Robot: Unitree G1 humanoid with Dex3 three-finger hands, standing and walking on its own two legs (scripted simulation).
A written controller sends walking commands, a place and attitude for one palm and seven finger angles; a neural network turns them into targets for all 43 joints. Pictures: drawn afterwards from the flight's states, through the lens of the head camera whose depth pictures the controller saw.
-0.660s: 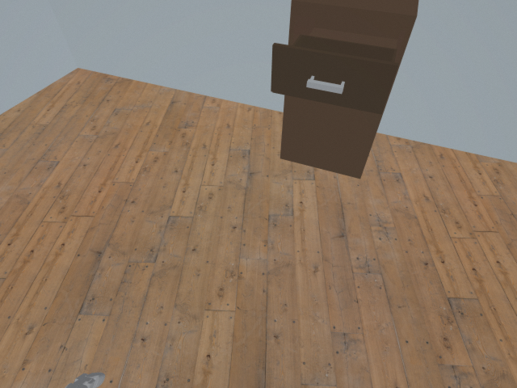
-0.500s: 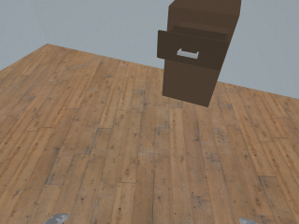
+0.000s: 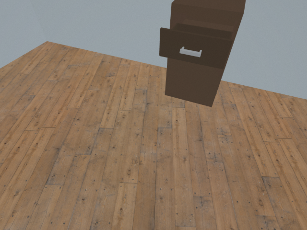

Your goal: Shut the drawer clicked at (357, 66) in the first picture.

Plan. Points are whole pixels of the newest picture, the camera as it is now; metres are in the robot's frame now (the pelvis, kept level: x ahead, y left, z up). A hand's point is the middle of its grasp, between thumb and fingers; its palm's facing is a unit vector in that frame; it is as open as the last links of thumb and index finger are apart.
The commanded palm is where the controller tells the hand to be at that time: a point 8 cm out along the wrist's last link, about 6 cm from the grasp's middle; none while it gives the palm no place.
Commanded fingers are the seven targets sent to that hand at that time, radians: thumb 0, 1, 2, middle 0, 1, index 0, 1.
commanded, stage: stand and wait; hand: left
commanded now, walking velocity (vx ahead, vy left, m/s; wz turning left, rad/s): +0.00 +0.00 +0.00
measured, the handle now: (191, 51) +1.10 -0.16 -0.08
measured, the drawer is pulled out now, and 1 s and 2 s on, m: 0.29 0.29 0.29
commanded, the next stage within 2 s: look at it before walking up in 0.20 s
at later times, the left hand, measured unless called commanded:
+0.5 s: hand out of the picture +0.07 +0.24 -0.15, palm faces -0.04 -0.94 -0.33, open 7.4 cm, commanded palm none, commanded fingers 0.00 0.90 0.90 -0.20 -0.30 -0.20 -0.30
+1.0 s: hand out of the picture +0.05 +0.24 -0.16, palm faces -0.04 -0.95 -0.32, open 7.4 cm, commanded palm none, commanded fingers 0.00 0.90 0.90 -0.20 -0.30 -0.20 -0.30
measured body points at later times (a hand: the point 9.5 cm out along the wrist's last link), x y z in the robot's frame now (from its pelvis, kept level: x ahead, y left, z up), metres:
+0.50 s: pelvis -0.01 +0.00 +0.00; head -0.01 +0.00 +0.45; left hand +0.07 +0.29 -0.13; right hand +0.06 -0.29 -0.13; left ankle -0.01 +0.13 -0.74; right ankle -0.01 -0.12 -0.74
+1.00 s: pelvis +0.00 +0.00 +0.00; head -0.01 +0.00 +0.45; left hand +0.05 +0.29 -0.14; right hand +0.06 -0.29 -0.14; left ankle -0.01 +0.13 -0.74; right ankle -0.01 -0.12 -0.74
